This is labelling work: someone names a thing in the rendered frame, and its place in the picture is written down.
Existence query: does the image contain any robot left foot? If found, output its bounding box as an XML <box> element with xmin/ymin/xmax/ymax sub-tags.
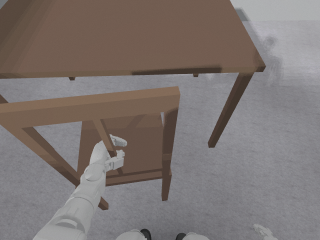
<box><xmin>140</xmin><ymin>229</ymin><xmax>152</xmax><ymax>240</ymax></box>

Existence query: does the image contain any robot right hand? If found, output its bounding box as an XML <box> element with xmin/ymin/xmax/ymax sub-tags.
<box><xmin>253</xmin><ymin>224</ymin><xmax>278</xmax><ymax>240</ymax></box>

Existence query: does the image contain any chair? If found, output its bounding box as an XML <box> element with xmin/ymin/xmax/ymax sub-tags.
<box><xmin>0</xmin><ymin>86</ymin><xmax>181</xmax><ymax>210</ymax></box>

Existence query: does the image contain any robot left hand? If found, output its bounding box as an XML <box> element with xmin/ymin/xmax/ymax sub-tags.
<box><xmin>89</xmin><ymin>134</ymin><xmax>127</xmax><ymax>172</ymax></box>

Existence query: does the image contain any table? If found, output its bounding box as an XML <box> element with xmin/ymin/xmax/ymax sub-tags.
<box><xmin>0</xmin><ymin>0</ymin><xmax>266</xmax><ymax>149</ymax></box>

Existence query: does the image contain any left robot upper arm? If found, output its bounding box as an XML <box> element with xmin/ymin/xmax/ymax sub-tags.
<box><xmin>36</xmin><ymin>224</ymin><xmax>87</xmax><ymax>240</ymax></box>

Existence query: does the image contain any robot left forearm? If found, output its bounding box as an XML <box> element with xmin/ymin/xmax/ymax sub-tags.
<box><xmin>33</xmin><ymin>163</ymin><xmax>106</xmax><ymax>240</ymax></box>

